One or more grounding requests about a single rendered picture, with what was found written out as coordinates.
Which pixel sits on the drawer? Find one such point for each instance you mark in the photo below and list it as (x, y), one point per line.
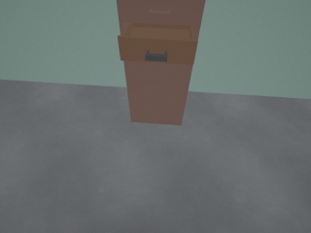
(177, 40)

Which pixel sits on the handle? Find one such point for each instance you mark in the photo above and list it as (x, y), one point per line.
(156, 56)
(159, 14)

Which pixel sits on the cabinet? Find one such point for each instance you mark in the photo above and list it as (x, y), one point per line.
(157, 92)

